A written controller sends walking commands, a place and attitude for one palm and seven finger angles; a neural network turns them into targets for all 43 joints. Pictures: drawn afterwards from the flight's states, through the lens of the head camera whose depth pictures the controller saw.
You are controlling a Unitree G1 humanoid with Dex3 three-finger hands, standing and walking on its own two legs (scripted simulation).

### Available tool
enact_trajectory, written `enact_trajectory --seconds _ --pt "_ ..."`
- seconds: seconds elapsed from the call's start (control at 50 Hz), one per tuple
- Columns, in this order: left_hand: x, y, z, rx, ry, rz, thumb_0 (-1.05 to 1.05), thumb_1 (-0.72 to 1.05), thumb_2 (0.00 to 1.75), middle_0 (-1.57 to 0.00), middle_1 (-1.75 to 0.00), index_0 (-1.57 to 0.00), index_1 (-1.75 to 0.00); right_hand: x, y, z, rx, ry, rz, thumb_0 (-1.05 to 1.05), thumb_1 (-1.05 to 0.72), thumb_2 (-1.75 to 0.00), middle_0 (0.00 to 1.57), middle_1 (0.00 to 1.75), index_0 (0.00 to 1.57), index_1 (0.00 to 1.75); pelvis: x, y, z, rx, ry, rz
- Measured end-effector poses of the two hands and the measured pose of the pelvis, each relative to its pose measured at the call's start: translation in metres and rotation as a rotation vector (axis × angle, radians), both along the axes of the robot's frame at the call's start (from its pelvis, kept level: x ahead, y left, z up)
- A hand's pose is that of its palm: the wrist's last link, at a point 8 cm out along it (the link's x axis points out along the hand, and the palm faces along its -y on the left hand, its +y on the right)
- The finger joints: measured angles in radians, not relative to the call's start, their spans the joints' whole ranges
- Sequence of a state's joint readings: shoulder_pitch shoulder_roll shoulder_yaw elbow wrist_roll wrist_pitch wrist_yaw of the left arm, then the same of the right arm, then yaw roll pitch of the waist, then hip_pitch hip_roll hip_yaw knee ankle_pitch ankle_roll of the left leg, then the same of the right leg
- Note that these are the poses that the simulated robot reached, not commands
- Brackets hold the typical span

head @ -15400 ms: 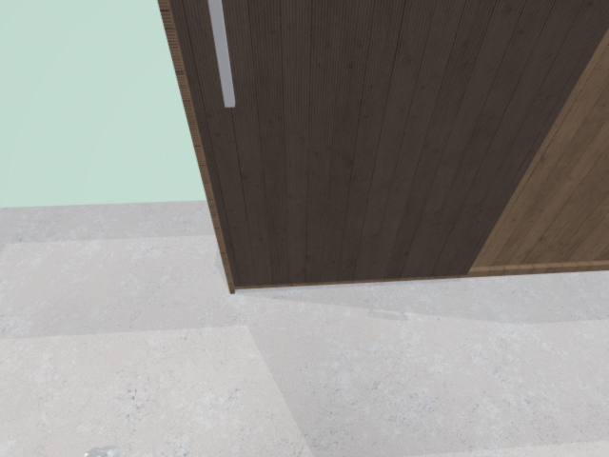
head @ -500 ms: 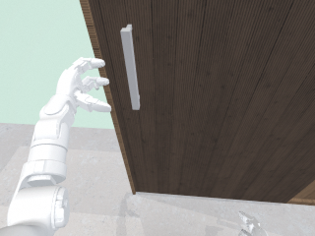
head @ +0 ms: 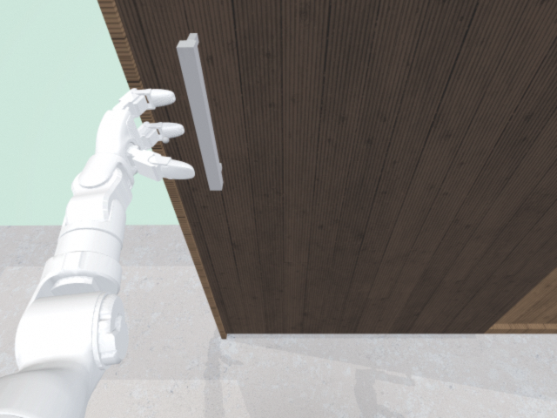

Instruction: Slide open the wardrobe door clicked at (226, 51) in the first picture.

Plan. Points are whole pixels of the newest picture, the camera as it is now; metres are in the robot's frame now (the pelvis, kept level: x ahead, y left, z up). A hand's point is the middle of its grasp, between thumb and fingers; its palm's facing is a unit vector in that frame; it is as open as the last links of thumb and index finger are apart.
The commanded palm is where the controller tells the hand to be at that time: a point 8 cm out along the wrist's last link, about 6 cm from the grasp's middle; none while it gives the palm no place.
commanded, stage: move the hooked fingers beside the handle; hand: left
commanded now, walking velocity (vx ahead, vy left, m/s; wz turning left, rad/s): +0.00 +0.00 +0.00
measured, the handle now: (206, 120) +0.51 +0.12 +0.18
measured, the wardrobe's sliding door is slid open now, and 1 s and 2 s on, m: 0.00 0.00 0.00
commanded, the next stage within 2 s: feel for the door with the fingertips in 0.58 s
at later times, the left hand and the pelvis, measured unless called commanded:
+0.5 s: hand (171, 139) +0.46 +0.16 +0.18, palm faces +0.00 -1.00 +0.00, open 13.9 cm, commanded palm +0.43 +0.22 +0.19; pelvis +0.00 +0.00 +0.00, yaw +1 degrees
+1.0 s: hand (183, 141) +0.46 +0.14 +0.18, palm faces -0.02 -1.00 -0.01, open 13.9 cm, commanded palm +0.43 +0.19 +0.19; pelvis +0.00 +0.01 +0.00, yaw +1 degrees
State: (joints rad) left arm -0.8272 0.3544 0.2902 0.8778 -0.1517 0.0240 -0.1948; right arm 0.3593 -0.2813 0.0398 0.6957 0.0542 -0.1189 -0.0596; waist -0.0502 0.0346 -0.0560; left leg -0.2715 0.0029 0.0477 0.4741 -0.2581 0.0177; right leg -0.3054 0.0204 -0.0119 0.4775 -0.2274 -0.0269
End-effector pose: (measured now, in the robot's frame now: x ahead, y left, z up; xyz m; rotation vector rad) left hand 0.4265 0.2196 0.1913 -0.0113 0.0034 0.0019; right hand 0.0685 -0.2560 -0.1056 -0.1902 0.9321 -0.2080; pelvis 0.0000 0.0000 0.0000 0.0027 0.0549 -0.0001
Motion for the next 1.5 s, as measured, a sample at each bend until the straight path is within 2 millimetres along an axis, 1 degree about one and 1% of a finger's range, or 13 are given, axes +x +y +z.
enact_trajectory --seconds 0.1,0.2,0.34,0.42,0.5,0.7,0.82,0.9,0.96,1.1,1.22,1.32,1.5 --pt "-0.006 0.007 -0.005 0.016 -0.007 0.015 -0.01 -0.50 0.30 -0.30 -1.20 -0.30 -1.20 -0.002 -0.001 0.001 -0.003 -0.002 -0.007 0.01 -0.90 -0.90 0.21 0.30 0.21 0.30 -0.001 0.000 0.000 -0.001 -0.004 -0.003" --pt "-0.009 0.008 -0.002 0.020 -0.016 0.004 -0.01 -0.50 0.30 -0.30 -1.20 -0.30 -1.20 0.005 0.002 0.002 -0.011 -0.013 0.014 0.01 -0.90 -0.90 0.21 0.30 0.21 0.30 -0.003 0.001 0.000 -0.005 -0.009 0.010" --pt "-0.001 -0.001 -0.001 0.013 0.007 -0.010 -0.01 -0.50 0.30 -0.30 -1.20 -0.30 -1.20 0.021 0.009 0.004 -0.009 -0.047 0.049 0.01 -0.90 -0.90 0.21 0.30 0.21 0.30 -0.005 0.004 -0.001 -0.005 0.003 0.023" --pt "0.007 -0.005 -0.004 0.009 0.015 -0.009 -0.01 -0.50 0.30 -0.30 -1.20 -0.30 -1.20 0.024 0.013 0.005 -0.004 -0.058 0.053 0.01 -0.90 -0.90 0.21 0.30 0.21 0.30 -0.004 0.004 -0.002 -0.004 0.014 0.021" --pt "0.012 -0.004 -0.006 0.014 0.012 -0.007 -0.01 -0.50 0.30 -0.31 -1.20 -0.31 -1.21 0.020 0.014 0.004 0.001 -0.047 0.046 0.01 -0.90 -0.90 0.21 0.30 0.21 0.30 -0.002 0.005 -0.002 -0.003 0.024 0.016" --pt "0.015 0.000 -0.008 0.013 -0.002 -0.018 -0.01 -0.50 0.30 -0.34 -1.22 -0.35 -1.23 0.000 0.010 -0.003 0.001 0.031 0.020 0.01 -0.90 -0.90 0.21 0.30 0.21 0.30 0.002 0.006 -0.003 -0.006 0.030 0.013" --pt "0.014 -0.005 -0.009 0.017 0.000 -0.015 -0.01 -0.50 0.30 -0.33 -1.22 -0.33 -1.22 -0.003 0.008 -0.003 0.000 0.043 0.015 0.01 -0.90 -0.90 0.21 0.30 0.21 0.30 0.003 0.006 -0.002 -0.007 0.029 0.015" --pt "0.013 -0.012 -0.011 -0.004 0.005 -0.014 -0.01 -0.50 0.30 -0.32 -1.21 -0.32 -1.22 0.002 0.008 -0.003 -0.001 0.033 0.022 0.01 -0.90 -0.90 0.21 0.30 0.21 0.30 0.003 0.005 -0.003 -0.008 0.027 0.017" --pt "0.011 -0.016 -0.009 0.019 -0.005 -0.008 -0.01 -0.50 0.30 -0.31 -1.21 -0.31 -1.22 0.008 0.009 -0.002 0.003 0.013 0.030 0.01 -0.90 -0.90 0.21 0.30 0.21 0.30 0.004 0.005 -0.003 -0.007 0.025 0.018" --pt "0.007 -0.036 -0.006 -0.001 -0.008 -0.037 -0.01 -0.50 0.30 -0.31 -1.20 -0.30 -1.20 0.027 0.015 -0.001 0.022 -0.033 0.055 0.01 -0.90 -0.90 0.21 0.30 0.21 0.30 0.003 0.004 -0.002 -0.005 0.013 0.017" --pt "0.009 -0.036 -0.006 0.012 0.007 -0.001 -0.01 -0.50 0.30 -0.31 -1.20 -0.30 -1.20 0.036 0.018 0.002 0.029 -0.064 0.055 0.01 -0.90 -0.90 0.21 0.30 0.21 0.30 0.001 0.001 -0.002 -0.002 0.010 0.012" --pt "0.011 -0.032 -0.003 0.027 0.006 0.000 -0.01 -0.50 0.30 -0.30 -1.20 -0.30 -1.20 0.031 0.015 0.001 0.025 -0.049 0.053 0.01 -0.90 -0.90 0.21 0.30 0.21 0.30 -0.001 -0.001 -0.002 -0.002 0.013 0.017" --pt "0.012 -0.034 0.000 0.018 -0.006 -0.009 -0.01 -0.50 0.30 -0.31 -1.21 -0.31 -1.20 0.007 0.007 -0.005 0.011 0.014 0.038 0.01 -0.90 -0.90 0.21 0.30 0.21 0.30 -0.002 -0.001 -0.002 -0.003 0.017 0.021"
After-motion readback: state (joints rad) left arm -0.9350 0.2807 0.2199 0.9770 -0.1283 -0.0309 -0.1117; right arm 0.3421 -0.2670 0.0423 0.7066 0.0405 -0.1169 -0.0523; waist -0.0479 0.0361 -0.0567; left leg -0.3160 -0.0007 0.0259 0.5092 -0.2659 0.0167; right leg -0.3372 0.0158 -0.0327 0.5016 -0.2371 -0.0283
